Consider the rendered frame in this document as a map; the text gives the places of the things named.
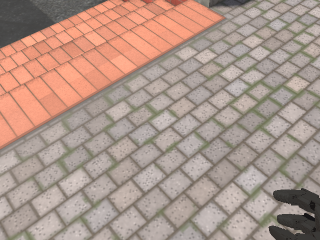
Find stairs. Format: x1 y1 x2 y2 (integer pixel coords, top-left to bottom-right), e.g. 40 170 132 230
0 0 175 96

